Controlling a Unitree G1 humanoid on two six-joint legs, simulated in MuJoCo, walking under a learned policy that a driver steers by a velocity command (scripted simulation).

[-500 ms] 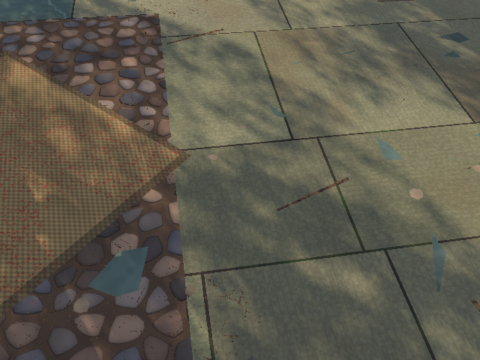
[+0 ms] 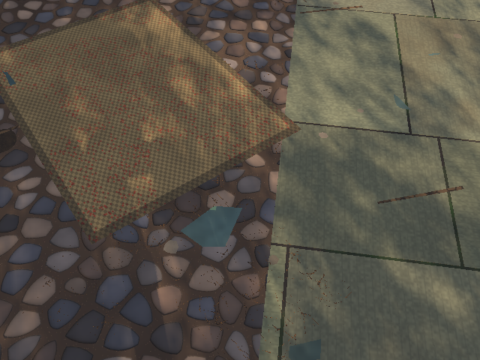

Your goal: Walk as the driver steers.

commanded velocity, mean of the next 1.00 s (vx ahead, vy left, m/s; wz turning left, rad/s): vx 0.39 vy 0.00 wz -0.11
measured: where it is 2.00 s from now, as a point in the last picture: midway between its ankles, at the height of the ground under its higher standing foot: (298, 211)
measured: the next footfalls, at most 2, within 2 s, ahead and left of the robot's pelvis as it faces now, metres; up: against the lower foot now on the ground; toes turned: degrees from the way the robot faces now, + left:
left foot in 0.04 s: +0.03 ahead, +0.10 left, +0.00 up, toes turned +2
right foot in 0.54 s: +0.31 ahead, -0.08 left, +0.00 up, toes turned +1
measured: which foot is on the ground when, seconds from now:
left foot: up 0.00-0.02, down 0.04-0.58, up 0.60-1.00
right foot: down 0.00-0.02, up 0.04-0.52, down 0.54-1.00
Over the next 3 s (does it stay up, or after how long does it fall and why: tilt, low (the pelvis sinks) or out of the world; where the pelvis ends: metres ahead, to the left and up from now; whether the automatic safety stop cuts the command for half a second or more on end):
stays up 1.44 -0.14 0.01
